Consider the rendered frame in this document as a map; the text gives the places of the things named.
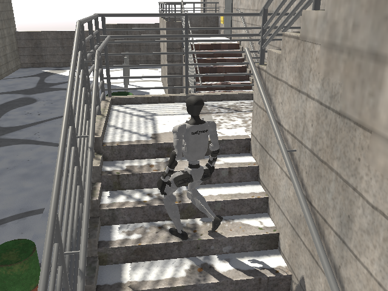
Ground stairs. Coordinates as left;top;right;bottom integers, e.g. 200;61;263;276
191;44;253;93
96;138;292;291

